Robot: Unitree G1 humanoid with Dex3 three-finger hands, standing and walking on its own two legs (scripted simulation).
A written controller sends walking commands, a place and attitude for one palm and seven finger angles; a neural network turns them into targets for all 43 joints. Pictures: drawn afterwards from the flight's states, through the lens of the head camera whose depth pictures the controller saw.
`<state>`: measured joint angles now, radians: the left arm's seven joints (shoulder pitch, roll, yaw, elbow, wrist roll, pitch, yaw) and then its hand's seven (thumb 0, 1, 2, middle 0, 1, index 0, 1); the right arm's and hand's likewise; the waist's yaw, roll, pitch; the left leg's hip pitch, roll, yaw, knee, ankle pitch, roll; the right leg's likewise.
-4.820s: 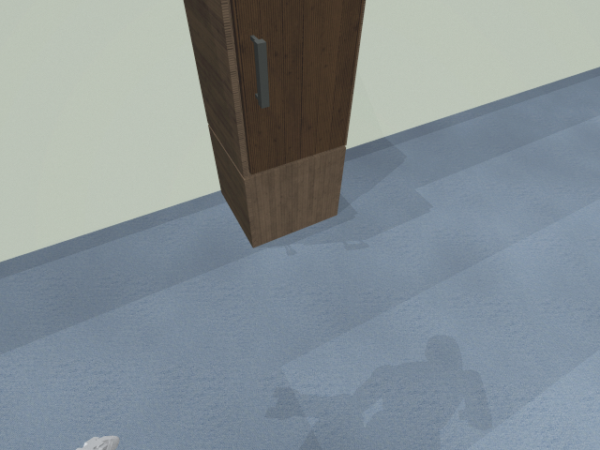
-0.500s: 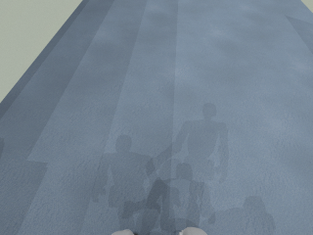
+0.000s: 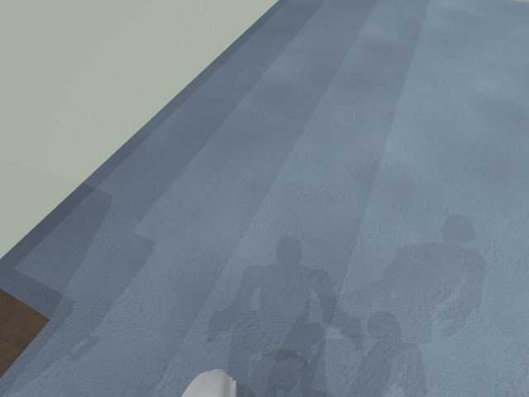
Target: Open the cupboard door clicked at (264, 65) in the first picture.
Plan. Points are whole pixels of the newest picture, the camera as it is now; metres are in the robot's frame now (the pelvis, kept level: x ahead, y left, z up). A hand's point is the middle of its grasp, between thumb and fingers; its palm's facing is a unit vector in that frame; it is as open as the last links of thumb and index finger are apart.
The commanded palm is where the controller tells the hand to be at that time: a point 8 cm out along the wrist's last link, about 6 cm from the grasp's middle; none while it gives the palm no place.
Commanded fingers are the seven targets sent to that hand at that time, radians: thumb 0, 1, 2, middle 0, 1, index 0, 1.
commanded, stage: turn to face it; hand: left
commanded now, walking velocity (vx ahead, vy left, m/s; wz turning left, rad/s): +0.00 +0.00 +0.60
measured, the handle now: out of the picture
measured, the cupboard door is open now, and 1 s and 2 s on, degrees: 0 0 0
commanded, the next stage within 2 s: take the last steps up to it in 1.78 s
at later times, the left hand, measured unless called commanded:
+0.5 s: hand out of the picture +0.03 +0.26 -0.15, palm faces +0.32 -0.90 -0.28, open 7.4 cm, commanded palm none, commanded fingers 0.00 0.90 0.90 -0.20 -0.30 -0.20 -0.30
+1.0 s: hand out of the picture -0.12 +0.21 -0.18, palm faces +0.62 -0.75 -0.24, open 7.4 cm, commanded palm none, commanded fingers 0.00 0.90 0.90 -0.20 -0.30 -0.20 -0.30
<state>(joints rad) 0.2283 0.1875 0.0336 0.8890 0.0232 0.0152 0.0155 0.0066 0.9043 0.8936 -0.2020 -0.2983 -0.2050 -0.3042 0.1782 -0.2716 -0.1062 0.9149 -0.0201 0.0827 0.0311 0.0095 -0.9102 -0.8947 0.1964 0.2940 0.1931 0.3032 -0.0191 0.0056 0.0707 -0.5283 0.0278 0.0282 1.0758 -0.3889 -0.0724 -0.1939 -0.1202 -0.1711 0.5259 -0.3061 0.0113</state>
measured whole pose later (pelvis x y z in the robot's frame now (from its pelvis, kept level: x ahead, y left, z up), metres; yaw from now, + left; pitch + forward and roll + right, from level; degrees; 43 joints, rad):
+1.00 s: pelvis -0.04 +0.01 -0.02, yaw +38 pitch +0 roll +1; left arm 0.24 0.24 0.06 0.89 0.02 0.04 0.00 0.01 0.90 0.89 -0.20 -0.30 -0.21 -0.30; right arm 0.15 -0.26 -0.07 0.91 -0.01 0.05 0.03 0.01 -0.91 -0.89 0.20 0.29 0.19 0.30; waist 0.01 -0.04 0.09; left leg -0.30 0.04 0.09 0.60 -0.27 -0.02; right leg -0.28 -0.21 -0.26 0.73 -0.41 0.06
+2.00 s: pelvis -0.08 -0.04 +0.00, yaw +65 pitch -2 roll +0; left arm 0.25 0.24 0.06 1.00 0.02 0.05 0.00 0.01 0.91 0.89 -0.20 -0.30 -0.20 -0.30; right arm 0.16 -0.18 -0.03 0.96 -0.02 0.02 0.00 0.01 -0.91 -0.89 0.20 0.29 0.20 0.30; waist 0.03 -0.02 0.06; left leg -0.21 0.00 0.04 0.46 -0.22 0.03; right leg -0.39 -0.08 -0.07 0.94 -0.44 0.06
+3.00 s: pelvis -0.03 +0.20 +0.00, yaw +67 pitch -1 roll +1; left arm 0.15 0.19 0.07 0.98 0.03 -0.01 -0.02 0.00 0.91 0.89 -0.19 -0.30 -0.20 -0.30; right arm 0.31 -0.16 -0.06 1.08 -0.03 -0.04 0.00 0.00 -0.92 -0.89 0.20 0.29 0.20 0.30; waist -0.02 0.00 0.02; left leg -0.10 0.03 0.20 0.40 -0.28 0.02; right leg -0.44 -0.12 -0.10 0.70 -0.25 0.02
